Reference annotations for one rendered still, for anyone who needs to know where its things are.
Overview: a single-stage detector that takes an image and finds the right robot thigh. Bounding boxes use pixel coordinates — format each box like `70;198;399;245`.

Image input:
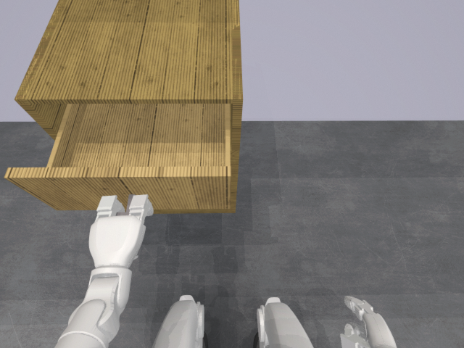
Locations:
257;302;314;348

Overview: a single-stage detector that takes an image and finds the drawer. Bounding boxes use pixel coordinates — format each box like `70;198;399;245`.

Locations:
4;104;231;210

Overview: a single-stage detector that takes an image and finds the left robot thigh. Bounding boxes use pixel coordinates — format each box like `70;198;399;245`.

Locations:
152;300;204;348

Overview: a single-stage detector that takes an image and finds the handle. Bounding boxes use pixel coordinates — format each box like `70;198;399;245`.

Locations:
116;194;135;216

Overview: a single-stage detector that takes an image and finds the cabinet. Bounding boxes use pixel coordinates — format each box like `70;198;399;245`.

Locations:
14;0;243;214

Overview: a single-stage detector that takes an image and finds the robot left forearm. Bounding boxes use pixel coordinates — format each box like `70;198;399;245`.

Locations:
55;265;132;348

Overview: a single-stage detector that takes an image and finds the left robot hand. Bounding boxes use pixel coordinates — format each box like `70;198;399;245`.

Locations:
89;194;154;268

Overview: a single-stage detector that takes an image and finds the robot thigh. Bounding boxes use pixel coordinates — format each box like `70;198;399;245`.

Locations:
152;300;204;348
257;302;314;348

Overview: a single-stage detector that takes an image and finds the right robot hand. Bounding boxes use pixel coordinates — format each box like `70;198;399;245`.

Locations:
340;296;397;348

